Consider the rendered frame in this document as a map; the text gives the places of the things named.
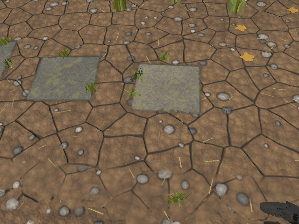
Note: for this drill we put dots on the robot right hand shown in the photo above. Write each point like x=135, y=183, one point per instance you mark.
x=289, y=211

